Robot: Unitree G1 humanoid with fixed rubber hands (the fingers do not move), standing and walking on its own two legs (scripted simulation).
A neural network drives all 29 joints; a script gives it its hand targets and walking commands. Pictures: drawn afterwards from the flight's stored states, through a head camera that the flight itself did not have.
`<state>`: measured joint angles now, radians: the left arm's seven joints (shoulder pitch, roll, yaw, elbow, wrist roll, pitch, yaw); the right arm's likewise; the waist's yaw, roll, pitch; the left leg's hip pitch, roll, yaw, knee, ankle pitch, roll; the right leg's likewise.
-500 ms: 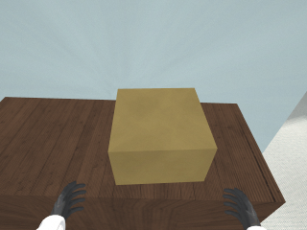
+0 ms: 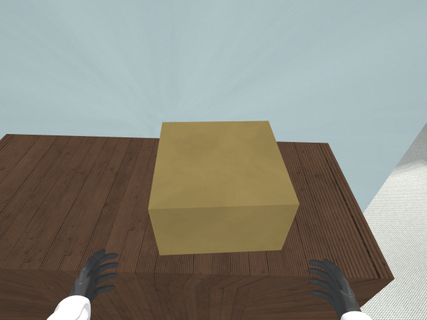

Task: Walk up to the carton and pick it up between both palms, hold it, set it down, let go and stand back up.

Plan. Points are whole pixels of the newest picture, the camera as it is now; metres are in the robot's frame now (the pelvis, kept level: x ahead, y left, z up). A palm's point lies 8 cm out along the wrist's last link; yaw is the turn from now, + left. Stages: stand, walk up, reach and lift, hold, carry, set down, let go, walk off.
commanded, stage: let go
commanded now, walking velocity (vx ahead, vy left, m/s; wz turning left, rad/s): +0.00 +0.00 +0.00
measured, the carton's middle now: (218, 182) +0.45 +0.03 -0.01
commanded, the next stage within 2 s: stand in 0.14 s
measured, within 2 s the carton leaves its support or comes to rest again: neither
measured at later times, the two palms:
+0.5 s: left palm (78, 301) +0.16 +0.26 -0.03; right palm (345, 314) +0.18 -0.22 -0.04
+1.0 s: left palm (79, 300) +0.16 +0.26 -0.03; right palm out of the picture +0.17 -0.23 -0.07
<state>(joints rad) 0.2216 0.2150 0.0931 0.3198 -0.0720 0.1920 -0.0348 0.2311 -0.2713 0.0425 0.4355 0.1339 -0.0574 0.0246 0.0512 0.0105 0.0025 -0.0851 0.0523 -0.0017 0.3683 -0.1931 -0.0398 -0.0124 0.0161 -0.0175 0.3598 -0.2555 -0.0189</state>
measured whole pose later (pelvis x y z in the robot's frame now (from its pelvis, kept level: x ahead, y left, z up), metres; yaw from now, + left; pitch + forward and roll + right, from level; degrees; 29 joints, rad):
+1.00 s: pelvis -0.02 +0.00 -0.01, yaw +0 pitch +2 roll +0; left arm 0.23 0.28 0.07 0.33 -0.07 -0.11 -0.10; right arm 0.20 -0.32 0.04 0.50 0.07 -0.05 0.03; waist 0.05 0.00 0.01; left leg -0.34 0.04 0.00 0.54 -0.23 -0.03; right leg -0.28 0.00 -0.02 0.58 -0.33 -0.02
